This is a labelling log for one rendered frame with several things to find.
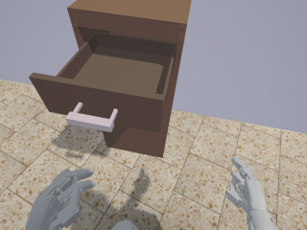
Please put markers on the handle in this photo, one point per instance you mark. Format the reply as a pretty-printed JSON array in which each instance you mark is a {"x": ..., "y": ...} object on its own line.
[{"x": 82, "y": 120}]

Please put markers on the left robot thigh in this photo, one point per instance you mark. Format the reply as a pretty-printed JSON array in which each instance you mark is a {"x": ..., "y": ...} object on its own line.
[{"x": 124, "y": 225}]

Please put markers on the robot left hand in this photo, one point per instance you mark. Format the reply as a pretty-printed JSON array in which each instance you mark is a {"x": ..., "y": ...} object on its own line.
[{"x": 48, "y": 204}]

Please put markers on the cabinet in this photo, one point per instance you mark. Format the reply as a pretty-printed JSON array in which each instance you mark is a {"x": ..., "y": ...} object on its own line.
[{"x": 158, "y": 20}]

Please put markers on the right robot forearm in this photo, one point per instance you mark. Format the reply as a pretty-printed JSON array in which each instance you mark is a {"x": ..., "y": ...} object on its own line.
[{"x": 260, "y": 220}]

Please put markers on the robot right hand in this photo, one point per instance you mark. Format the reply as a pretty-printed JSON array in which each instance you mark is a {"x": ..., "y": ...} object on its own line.
[{"x": 250, "y": 195}]

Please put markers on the drawer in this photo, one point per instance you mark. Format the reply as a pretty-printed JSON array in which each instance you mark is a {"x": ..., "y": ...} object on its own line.
[{"x": 112, "y": 71}]

